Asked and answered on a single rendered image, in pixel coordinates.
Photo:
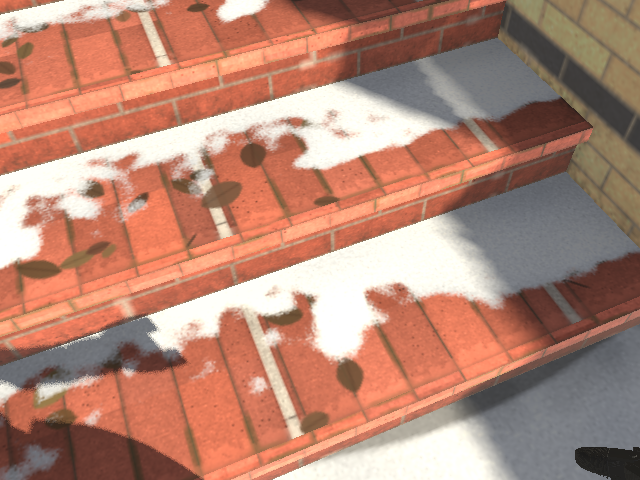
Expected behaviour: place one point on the robot right hand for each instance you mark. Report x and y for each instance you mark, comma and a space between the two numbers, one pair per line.
618, 464

